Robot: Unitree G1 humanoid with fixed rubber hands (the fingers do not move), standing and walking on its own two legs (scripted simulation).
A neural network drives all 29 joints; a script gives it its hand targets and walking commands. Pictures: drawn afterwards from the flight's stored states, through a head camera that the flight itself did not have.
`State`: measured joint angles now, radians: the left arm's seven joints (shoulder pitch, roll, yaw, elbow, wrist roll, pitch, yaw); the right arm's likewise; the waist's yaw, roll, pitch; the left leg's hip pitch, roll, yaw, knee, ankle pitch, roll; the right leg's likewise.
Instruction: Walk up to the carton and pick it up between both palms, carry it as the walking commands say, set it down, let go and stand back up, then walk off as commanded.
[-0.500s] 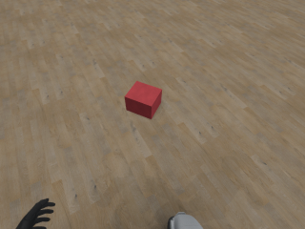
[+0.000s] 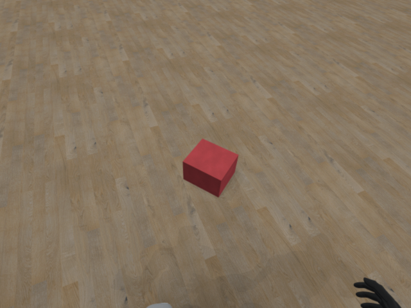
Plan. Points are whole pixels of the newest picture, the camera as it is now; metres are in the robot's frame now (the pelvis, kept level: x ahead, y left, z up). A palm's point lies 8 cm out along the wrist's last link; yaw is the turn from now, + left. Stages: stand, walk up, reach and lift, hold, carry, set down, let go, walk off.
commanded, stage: walk up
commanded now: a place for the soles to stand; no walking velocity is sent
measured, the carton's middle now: (210, 167) +0.95 +0.00 -0.67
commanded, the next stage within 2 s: none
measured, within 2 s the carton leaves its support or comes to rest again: neither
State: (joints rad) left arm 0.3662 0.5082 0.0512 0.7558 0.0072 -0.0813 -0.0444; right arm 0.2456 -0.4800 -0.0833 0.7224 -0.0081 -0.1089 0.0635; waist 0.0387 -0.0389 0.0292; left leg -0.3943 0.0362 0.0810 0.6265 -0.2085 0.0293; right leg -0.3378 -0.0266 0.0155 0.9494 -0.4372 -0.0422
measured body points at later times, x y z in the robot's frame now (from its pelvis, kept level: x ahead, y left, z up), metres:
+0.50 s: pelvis +0.18 -0.03 +0.01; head +0.20 -0.04 +0.46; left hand +0.27 +0.33 -0.05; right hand +0.28 -0.36 -0.09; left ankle +0.25 +0.12 -0.69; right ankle +0.20 -0.14 -0.72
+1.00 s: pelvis +0.35 -0.03 -0.01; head +0.36 -0.04 +0.44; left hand +0.46 +0.32 -0.07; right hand +0.42 -0.38 -0.10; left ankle +0.33 +0.11 -0.69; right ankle +0.42 -0.14 -0.72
